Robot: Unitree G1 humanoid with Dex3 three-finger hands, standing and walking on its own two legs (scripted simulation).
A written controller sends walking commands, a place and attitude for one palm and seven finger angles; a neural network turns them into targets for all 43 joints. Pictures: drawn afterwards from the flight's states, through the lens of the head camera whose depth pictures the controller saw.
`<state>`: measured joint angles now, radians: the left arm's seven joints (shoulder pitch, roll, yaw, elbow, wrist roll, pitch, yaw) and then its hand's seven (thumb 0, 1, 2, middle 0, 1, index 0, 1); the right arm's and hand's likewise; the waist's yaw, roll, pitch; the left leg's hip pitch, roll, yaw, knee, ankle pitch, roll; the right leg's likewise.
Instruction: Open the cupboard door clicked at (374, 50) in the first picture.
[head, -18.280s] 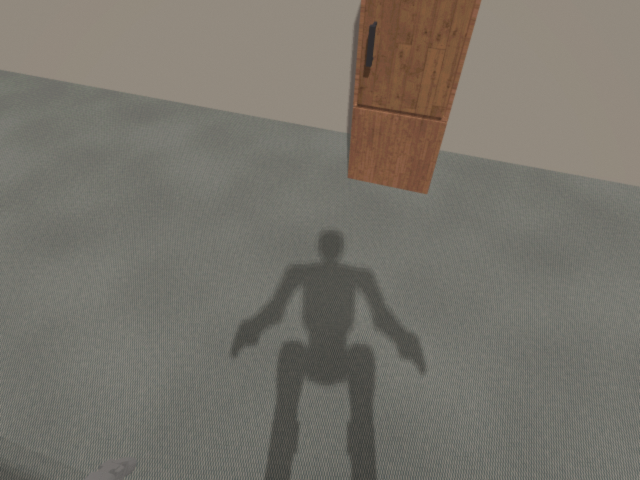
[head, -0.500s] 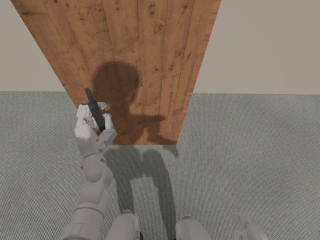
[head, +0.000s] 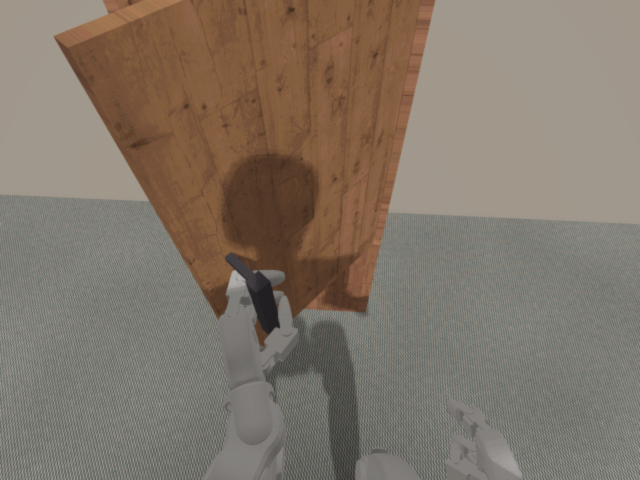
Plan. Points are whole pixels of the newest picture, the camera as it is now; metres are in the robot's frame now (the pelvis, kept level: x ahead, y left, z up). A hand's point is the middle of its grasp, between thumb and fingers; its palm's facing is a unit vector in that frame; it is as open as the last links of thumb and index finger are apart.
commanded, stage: open thumb and fingers to let go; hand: left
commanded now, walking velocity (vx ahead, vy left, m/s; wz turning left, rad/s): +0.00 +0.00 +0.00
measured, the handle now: (254, 297) +0.34 +0.10 +0.01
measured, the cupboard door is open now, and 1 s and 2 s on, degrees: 50 49 50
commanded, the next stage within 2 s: slide the hand sideways off the handle in 0.82 s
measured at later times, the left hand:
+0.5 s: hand (285, 320) +0.31 +0.06 +0.01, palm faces +0.33 -0.94 -0.02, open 12.2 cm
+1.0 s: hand (285, 331) +0.30 +0.06 +0.01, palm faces +0.15 -0.99 -0.05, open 15.4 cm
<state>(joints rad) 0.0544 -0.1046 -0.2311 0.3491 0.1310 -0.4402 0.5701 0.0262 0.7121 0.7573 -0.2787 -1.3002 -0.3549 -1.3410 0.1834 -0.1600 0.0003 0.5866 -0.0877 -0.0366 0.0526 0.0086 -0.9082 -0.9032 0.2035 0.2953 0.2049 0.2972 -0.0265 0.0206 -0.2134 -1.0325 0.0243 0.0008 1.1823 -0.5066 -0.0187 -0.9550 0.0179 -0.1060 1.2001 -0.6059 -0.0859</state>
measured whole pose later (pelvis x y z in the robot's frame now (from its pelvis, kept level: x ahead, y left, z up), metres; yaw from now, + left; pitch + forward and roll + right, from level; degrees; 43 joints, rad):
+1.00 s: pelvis -0.01 +0.01 -0.01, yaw +0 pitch +21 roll +0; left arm -0.03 -0.06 -0.22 0.39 0.12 -0.46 0.46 -0.01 -0.50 0.30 -0.30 -0.48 -0.28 -0.53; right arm 0.17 -0.17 0.01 0.58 -0.09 -0.04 0.04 0.01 -0.91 -0.90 0.20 0.30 0.21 0.30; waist -0.02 0.03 -0.19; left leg -1.09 0.01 0.00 1.23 -0.50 0.00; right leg -1.01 0.00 -0.11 1.25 -0.61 -0.07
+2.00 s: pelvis +0.00 +0.02 -0.03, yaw -1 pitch +22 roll -1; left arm 0.48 0.12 -0.15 -0.09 -0.08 -0.49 -0.01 -0.01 -0.50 0.30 -0.15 -0.30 -0.15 -0.30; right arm 0.20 -0.21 0.00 0.42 -0.02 -0.01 0.01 0.01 -0.91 -0.90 0.20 0.30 0.21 0.30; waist 0.01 0.03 -0.20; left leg -1.14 0.02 0.00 1.33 -0.57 0.02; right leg -1.04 0.01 -0.10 1.33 -0.66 -0.06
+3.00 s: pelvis +0.02 +0.04 +0.07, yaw -1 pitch +6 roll -1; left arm 0.68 0.33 0.07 -0.41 -0.05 -0.03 0.12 -0.01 -0.13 0.46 -0.17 -0.30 -0.16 -0.30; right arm 0.28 -0.22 0.04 0.44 0.03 -0.01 -0.14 0.01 -0.91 -0.90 0.20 0.30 0.20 0.30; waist 0.04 0.07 -0.14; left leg -0.52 0.00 0.03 0.81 -0.40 0.04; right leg -0.42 0.01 -0.07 0.77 -0.45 -0.02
